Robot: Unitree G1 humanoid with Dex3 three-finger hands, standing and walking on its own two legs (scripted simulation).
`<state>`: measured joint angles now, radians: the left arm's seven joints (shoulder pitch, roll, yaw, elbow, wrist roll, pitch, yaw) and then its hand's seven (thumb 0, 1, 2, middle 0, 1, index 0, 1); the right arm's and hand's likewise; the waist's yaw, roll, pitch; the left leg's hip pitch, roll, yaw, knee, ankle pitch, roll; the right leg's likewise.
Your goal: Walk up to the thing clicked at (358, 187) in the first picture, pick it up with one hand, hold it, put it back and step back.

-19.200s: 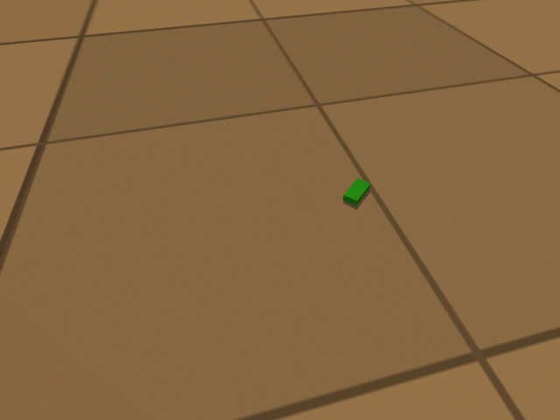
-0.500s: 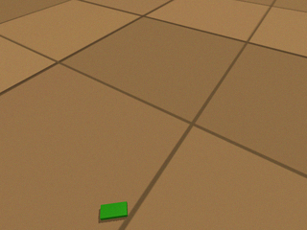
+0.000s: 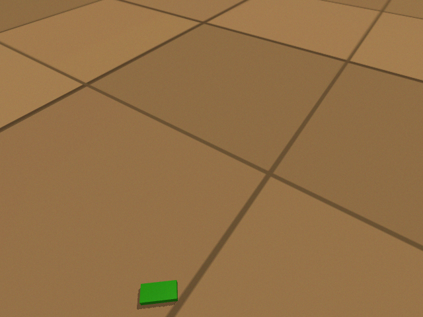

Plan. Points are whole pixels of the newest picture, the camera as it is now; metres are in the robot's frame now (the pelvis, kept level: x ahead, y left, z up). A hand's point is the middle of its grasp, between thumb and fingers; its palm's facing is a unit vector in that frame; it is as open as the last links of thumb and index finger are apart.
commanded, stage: stand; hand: left
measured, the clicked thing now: (159, 292) +0.40 +0.24 -0.76
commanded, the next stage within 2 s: none
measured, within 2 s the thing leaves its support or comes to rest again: neither
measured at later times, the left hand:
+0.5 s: hand out of the picture +0.07 +0.25 -0.16, palm faces -0.03 -0.94 -0.34, open 7.4 cm
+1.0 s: hand out of the picture +0.06 +0.25 -0.16, palm faces -0.03 -0.94 -0.34, open 7.4 cm
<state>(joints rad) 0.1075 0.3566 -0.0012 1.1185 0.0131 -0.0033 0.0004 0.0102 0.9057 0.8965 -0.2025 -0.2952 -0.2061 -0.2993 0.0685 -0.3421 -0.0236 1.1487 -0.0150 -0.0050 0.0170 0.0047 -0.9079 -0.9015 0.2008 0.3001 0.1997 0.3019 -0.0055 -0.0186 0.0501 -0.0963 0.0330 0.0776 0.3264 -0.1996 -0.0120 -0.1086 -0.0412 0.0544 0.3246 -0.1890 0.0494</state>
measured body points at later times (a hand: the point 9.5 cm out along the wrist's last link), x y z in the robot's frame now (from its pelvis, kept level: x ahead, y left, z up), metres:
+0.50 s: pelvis +0.00 +0.00 +0.00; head +0.01 +0.00 +0.45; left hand +0.07 +0.30 -0.13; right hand +0.08 -0.30 -0.13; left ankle -0.01 +0.12 -0.75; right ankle -0.01 -0.15 -0.75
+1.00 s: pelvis -0.01 +0.00 +0.00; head +0.00 +0.00 +0.45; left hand +0.06 +0.30 -0.13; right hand +0.07 -0.31 -0.13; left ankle -0.01 +0.12 -0.75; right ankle -0.01 -0.15 -0.75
